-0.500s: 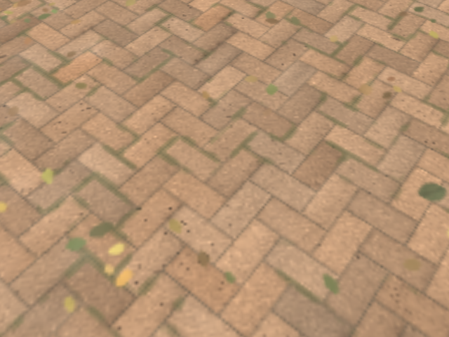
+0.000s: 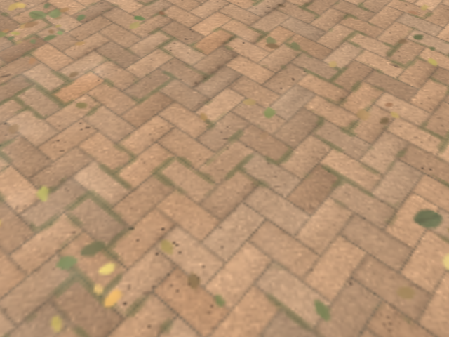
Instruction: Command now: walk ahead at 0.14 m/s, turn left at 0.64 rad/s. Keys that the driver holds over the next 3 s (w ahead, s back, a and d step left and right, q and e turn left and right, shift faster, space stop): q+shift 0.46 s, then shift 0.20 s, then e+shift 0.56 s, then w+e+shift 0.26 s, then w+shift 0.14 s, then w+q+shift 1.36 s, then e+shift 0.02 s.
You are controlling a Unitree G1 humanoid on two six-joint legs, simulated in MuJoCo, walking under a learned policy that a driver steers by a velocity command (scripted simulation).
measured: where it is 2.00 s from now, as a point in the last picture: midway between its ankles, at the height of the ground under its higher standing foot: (229, 311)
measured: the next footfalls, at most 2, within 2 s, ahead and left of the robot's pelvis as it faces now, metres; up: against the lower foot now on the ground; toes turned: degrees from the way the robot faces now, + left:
left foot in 0.16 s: +0.04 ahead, +0.15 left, +0.00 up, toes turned +15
right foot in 0.68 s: +0.25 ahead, +0.03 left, +0.00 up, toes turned +38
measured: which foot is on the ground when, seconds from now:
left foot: up 0.00-0.14, down 0.16-0.70, up 0.72-1.00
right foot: down 0.00-0.18, up 0.20-0.66, down 0.68-1.00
